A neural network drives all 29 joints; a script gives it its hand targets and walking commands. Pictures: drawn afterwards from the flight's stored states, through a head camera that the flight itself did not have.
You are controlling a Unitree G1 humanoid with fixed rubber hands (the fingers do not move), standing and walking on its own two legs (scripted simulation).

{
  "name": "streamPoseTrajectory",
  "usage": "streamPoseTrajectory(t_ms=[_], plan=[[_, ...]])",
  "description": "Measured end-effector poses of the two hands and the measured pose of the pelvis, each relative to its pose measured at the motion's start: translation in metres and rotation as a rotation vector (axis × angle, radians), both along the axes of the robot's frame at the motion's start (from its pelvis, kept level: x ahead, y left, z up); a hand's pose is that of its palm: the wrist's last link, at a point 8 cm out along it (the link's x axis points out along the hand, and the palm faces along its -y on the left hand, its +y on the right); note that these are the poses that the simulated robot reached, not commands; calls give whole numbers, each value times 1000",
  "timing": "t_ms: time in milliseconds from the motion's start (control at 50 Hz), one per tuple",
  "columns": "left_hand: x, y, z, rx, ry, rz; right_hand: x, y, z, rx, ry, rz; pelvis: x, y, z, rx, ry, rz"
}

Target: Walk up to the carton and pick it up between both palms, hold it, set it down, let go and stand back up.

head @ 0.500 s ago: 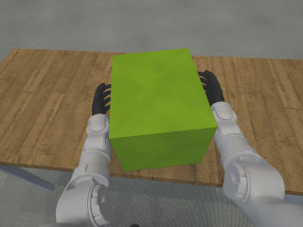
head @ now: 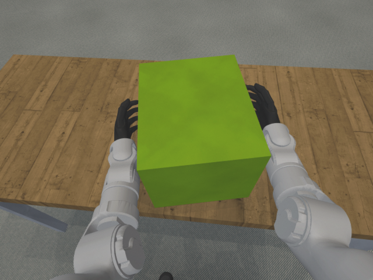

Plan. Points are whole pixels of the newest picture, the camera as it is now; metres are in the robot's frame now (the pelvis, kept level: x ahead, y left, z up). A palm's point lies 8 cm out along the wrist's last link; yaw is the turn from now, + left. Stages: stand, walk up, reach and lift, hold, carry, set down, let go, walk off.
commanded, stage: set down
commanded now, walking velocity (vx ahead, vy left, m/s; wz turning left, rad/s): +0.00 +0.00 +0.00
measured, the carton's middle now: (194, 131) +0.43 +0.06 +0.03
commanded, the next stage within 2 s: none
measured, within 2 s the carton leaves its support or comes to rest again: neither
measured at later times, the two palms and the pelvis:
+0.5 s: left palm (125, 136) +0.38 +0.21 +0.05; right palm (267, 120) +0.45 -0.10 +0.06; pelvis +0.00 +0.00 +0.00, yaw +0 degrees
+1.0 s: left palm (126, 137) +0.38 +0.21 +0.03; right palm (264, 119) +0.46 -0.10 +0.05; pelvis -0.01 +0.00 -0.01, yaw +0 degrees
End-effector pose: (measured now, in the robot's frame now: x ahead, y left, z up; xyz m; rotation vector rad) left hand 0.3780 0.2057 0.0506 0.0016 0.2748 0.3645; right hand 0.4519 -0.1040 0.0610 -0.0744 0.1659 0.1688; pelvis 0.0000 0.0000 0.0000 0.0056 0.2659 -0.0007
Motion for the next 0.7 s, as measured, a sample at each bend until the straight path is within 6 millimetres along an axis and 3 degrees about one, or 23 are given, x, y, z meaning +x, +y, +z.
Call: streamPoseTrajectory(t_ms=[700], plan=[[4, 1, -11, 14, 0, 8, 0, -1, -12, -23, 49, 6, -1, -1, -4, -1, 24, 1]])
